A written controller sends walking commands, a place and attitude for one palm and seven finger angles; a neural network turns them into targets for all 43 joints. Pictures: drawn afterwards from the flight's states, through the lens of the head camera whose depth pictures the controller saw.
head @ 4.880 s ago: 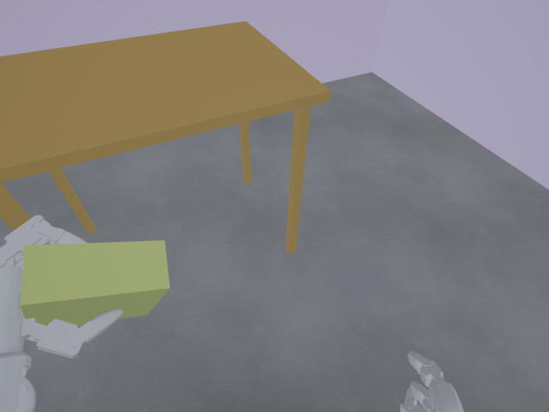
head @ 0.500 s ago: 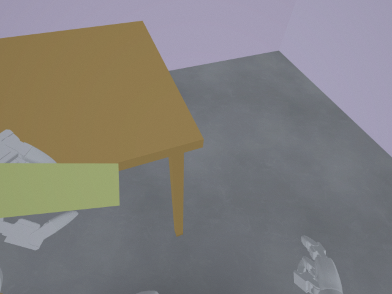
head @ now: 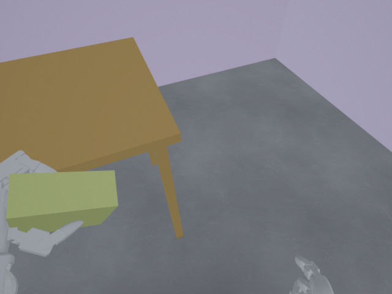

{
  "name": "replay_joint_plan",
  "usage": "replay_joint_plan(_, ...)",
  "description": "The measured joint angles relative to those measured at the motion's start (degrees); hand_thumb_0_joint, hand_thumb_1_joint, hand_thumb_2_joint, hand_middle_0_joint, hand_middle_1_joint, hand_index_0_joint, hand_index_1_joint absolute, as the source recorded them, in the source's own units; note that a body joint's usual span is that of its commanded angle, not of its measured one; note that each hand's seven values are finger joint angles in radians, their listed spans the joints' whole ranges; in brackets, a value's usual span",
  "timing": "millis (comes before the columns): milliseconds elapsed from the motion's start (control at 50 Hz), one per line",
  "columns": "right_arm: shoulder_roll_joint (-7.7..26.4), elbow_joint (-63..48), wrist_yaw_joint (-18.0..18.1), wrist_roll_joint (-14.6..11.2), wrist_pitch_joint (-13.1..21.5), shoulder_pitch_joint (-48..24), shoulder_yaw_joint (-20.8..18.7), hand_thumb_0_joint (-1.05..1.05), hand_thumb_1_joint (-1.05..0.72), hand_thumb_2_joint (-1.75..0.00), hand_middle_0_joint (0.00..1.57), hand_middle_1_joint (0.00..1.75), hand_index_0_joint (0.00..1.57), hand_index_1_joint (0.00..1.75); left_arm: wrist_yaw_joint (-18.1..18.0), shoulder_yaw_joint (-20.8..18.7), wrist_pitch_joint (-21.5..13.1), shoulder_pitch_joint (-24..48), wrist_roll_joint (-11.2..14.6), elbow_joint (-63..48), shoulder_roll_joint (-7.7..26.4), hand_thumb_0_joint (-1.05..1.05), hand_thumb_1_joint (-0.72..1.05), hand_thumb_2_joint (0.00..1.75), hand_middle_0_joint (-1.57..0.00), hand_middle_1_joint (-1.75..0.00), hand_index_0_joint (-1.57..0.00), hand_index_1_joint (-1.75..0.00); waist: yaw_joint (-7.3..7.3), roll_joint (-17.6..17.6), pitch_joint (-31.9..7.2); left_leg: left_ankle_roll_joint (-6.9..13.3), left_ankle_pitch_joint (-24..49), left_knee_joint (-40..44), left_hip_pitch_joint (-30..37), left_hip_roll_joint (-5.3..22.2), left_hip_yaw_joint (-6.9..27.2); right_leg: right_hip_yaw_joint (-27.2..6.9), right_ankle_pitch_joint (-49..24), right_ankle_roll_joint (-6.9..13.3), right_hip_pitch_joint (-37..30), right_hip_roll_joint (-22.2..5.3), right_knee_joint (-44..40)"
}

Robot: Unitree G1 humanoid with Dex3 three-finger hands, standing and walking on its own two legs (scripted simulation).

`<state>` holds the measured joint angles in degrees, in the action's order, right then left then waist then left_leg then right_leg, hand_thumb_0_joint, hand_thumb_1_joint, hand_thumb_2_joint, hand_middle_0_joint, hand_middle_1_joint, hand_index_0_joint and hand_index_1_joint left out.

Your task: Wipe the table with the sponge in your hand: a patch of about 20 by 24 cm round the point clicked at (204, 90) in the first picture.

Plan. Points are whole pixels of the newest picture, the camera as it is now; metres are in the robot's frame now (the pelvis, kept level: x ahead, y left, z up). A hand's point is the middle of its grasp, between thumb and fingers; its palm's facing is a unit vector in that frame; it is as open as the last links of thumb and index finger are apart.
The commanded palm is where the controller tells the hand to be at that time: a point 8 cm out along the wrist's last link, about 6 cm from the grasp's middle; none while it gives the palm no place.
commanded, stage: come to a stop and stand still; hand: left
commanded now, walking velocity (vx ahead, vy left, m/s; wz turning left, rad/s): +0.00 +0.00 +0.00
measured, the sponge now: (79, 202) +0.23 +0.19 +0.15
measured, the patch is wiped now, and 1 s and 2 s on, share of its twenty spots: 0.00 0.00 0.00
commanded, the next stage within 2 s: look again from close up in 1.16 s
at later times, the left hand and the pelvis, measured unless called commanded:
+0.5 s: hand (33, 260) +0.14 +0.22 +0.15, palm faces +0.41 -0.82 -0.40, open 9.9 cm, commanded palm +0.09 +0.26 +0.18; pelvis -0.07 -0.02 +0.00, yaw +0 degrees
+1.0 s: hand out of the picture +0.10 +0.23 +0.14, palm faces +0.40 -0.83 -0.39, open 9.9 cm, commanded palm +0.04 +0.28 +0.18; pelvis -0.11 -0.01 +0.00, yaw +2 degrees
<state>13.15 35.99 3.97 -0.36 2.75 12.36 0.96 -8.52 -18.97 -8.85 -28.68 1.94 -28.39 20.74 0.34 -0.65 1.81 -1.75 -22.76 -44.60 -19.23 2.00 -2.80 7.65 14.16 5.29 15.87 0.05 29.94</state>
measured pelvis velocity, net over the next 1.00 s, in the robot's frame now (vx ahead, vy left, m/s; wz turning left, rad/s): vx -0.11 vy -0.01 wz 0.03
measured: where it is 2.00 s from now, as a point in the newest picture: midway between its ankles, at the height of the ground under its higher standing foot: outside the picture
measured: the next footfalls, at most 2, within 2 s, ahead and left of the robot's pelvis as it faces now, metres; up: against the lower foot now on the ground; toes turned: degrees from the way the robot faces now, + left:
left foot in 0.10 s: -0.05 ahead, +0.11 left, +0.00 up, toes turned +4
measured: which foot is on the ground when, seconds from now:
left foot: up 0.00-0.08, down 0.10-1.00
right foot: down 0.00-1.00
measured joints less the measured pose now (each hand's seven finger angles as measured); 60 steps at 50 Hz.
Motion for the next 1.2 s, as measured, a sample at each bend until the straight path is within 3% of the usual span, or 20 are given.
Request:
replay_joint_plan(100,1.87,-0.91,0.71,0.27,0.24,0.51,-1.24,0.01,-0.90,-0.90,0.20,0.30,0.20,0.29,-0.66,0.15,-0.49,0.78,-0.36,-0.32,0.02,-0.01,-0.47,0.99,-0.77,-1.34,-0.77,-1.34,0.51,0.06,-0.10,1.02,5.20,13.89,7.27,0.08,-0.30,2.04,-1.04,0.43,1.41,1.39,0.13)
replay_joint_plan(160,0.83,-1.15,0.77,0.15,0.03,0.20,-1.35,0.01,-0.90,-0.90,0.20,0.30,0.19,0.29,-0.98,0.29,-0.59,0.51,-0.56,-0.50,0.43,-0.01,-0.47,0.99,-0.77,-1.34,-0.77,-1.34,-0.48,2.36,0.62,0.85,6.07,15.79,8.66,-0.35,-1.25,1.23,-1.92,-0.51,0.88,1.01,-0.39)
replay_joint_plan(240,-0.03,-2.88,0.71,0.23,1.03,0.57,-0.39,0.01,-0.90,-0.90,0.20,0.30,0.19,0.29,-0.97,0.50,-0.94,-0.45,-1.07,-0.62,0.86,-0.01,-0.47,0.99,-0.77,-1.34,-0.77,-1.34,-0.86,2.23,-0.04,0.42,6.70,15.42,7.95,0.19,-1.27,1.24,-3.10,-2.33,1.08,1.44,-1.16)
replay_joint_plan(320,-0.74,-2.82,0.20,0.29,1.88,0.13,0.38,0.01,-0.90,-0.90,0.20,0.30,0.20,0.29,-0.73,0.88,-1.69,1.26,-1.35,0.78,0.38,-0.01,-0.47,0.99,-0.77,-1.34,-0.77,-1.34,-1.82,0.77,-0.27,0.46,6.50,13.85,6.43,0.60,-1.02,1.55,-4.19,-0.26,1.67,1.93,-1.63)
replay_joint_plan(400,-1.51,-1.73,-0.53,0.28,1.36,-0.39,0.82,0.01,-0.90,-0.90,0.20,0.30,0.20,0.29,-0.66,1.43,-1.02,2.56,-1.34,2.77,-0.73,-0.01,-0.47,0.99,-0.77,-1.34,-0.77,-1.34,-2.16,-0.25,-0.81,1.74,1.09,9.30,3.69,-0.06,0.25,1.54,-6.12,1.19,2.35,2.24,-3.33)
replay_joint_plan(460,-2.18,-0.87,-0.74,0.45,0.55,-0.46,1.32,0.01,-0.90,-0.90,0.20,0.30,0.20,0.29,-0.67,2.04,-0.21,3.29,-1.48,3.84,-1.12,-0.01,-0.47,0.99,-0.77,-1.34,-0.77,-1.34,-1.90,0.54,-0.72,2.21,-0.72,5.07,2.46,-0.96,0.86,1.43,-7.92,1.68,2.54,1.91,-4.96)
replay_joint_plan(520,-2.46,-0.77,-0.63,0.84,-0.03,0.06,1.85,0.01,-0.90,-0.90,0.20,0.30,0.20,0.30,-0.66,2.58,0.25,2.88,-1.61,3.63,-1.16,-0.01,-0.47,0.99,-0.77,-1.34,-0.77,-1.34,-1.23,1.44,-0.71,2.38,-0.85,6.24,3.62,-1.17,0.55,1.71,-9.31,2.08,2.80,1.64,-6.13)
replay_joint_plan(580,-2.08,-1.16,-0.46,1.31,-0.37,0.72,1.81,0.01,-0.90,-0.90,0.20,0.30,0.20,0.30,-0.73,2.84,0.28,1.64,-1.74,1.89,-0.87,-0.01,-0.47,0.99,-0.77,-1.34,-0.77,-1.34,-0.69,1.45,-0.71,2.66,-0.13,12.08,6.56,-1.10,0.30,2.26,-10.33,1.64,3.39,1.96,-6.85)
replay_joint_plan(620,-2.15,-1.02,-0.31,1.56,-0.61,0.81,1.55,0.01,-0.90,-0.90,0.20,0.30,0.20,0.30,-0.92,2.63,0.01,1.02,-1.80,0.89,-0.32,-0.01,-0.47,0.99,-0.77,-1.34,-0.77,-1.34,-0.79,2.28,0.01,2.39,4.76,14.97,7.59,-1.46,-0.02,1.91,-10.24,0.77,3.37,1.70,-6.95)
replay_joint_plan(700,-1.66,-1.92,0.26,1.57,-0.14,2.89,1.16,0.01,-0.90,-0.90,0.20,0.30,0.20,0.30,-1.40,2.19,-0.54,-0.08,-2.41,-0.03,0.39,-0.01,-0.47,0.99,-0.77,-1.34,-0.77,-1.34,-0.72,1.70,-0.24,2.02,8.43,17.53,8.42,-1.27,0.22,0.41,-1.71,-4.05,4.02,2.10,-3.85)
replay_joint_plan(760,-1.45,-2.37,0.46,0.81,0.63,4.84,0.36,0.01,-0.90,-0.90,0.20,0.30,0.20,0.30,-0.94,0.99,-0.93,0.67,-2.56,0.61,1.50,-0.01,-0.47,0.99,-0.77,-1.34,-0.77,-1.34,-0.27,0.86,-1.40,1.97,8.01,16.25,7.10,-1.86,1.32,-2.66,-0.24,-5.84,1.83,0.99,-0.47)
replay_joint_plan(800,-1.31,-1.35,0.28,0.33,0.97,4.10,0.33,0.01,-0.90,-0.90,0.20,0.30,0.20,0.30,-0.94,-0.57,-1.73,1.07,-2.20,2.09,1.43,-0.01,-0.47,0.99,-0.77,-1.34,-0.77,-1.34,-1.16,0.22,-1.54,1.81,7.42,14.72,6.33,-1.56,0.80,-2.94,-4.77,-4.50,1.44,1.05,-1.89)
replay_joint_plan(840,-1.24,-0.26,0.03,0.06,1.24,2.68,0.33,0.01,-0.90,-0.90,0.20,0.30,0.20,0.30,-0.90,-1.41,-2.08,1.66,-1.83,4.34,0.82,-0.01,-0.47,0.99,-0.77,-1.34,-0.77,-1.34,-1.15,-0.56,-1.03,1.60,7.06,13.83,6.03,-1.13,0.60,-3.01,-5.52,-2.37,1.58,1.53,-1.67)
replay_joint_plan(900,-0.97,0.60,-0.36,-0.23,1.55,1.27,0.30,0.01,-0.90,-0.90,0.20,0.30,0.20,0.30,-0.49,-0.38,-1.41,3.04,-1.51,7.26,-0.95,-0.01,-0.47,0.99,-0.77,-1.34,-0.77,-1.34,-1.40,-1.20,-0.85,1.52,6.76,12.79,5.13,-0.76,0.40,-3.14,-5.24,-1.34,2.18,1.90,-1.40)
replay_joint_plan(980,-0.71,0.73,-0.39,0.12,1.65,0.13,0.23,0.01,-0.90,-0.90,0.20,0.30,0.20,0.29,-0.01,2.86,0.08,3.53,-1.79,6.75,-2.81,-0.01,-0.47,0.99,-0.77,-1.34,-0.77,-1.34,-1.09,-0.75,-0.17,2.00,5.19,11.54,4.11,-0.74,0.63,-2.89,-5.92,-1.45,2.39,1.88,-1.91)
replay_joint_plan(1040,-0.94,0.15,-0.19,0.66,1.67,-0.17,0.37,0.01,-0.90,-0.90,0.20,0.30,0.20,0.29,0.27,4.05,0.06,2.33,-1.98,3.87,-2.25,-0.01,-0.47,0.99,-0.77,-1.34,-0.77,-1.34,-0.80,0.58,0.56,2.17,7.86,13.18,4.74,-0.94,0.42,-3.08,-6.47,-1.80,2.11,1.71,-2.61)
replay_joint_plan(1140,-1.35,-1.80,0.19,0.73,1.92,1.25,0.45,0.01,-0.90,-0.90,0.20,0.30,0.20,0.29,-0.15,1.99,-1.65,0.11,-1.97,0.52,0.67,-0.01,-0.47,0.99,-0.77,-1.34,-0.77,-1.34,-0.58,1.16,0.32,2.31,9.33,16.27,5.87,-1.07,0.24,-3.57,-3.04,-3.79,1.71,1.74,-3.53)
replay_joint_plan(1200,-1.57,-2.31,0.23,0.43,2.46,1.85,0.56,0.01,-0.90,-0.90,0.20,0.30,0.20,0.29,-0.68,-0.49,-2.75,0.60,-1.66,0.64,2.13,-0.01,-0.47,0.99,-0.77,-1.34,-0.77,-1.34,-0.73,1.25,0.44,2.44,9.41,16.30,5.83,-1.84,0.29,-4.05,-6.48,-4.26,1.61,1.26,-4.15)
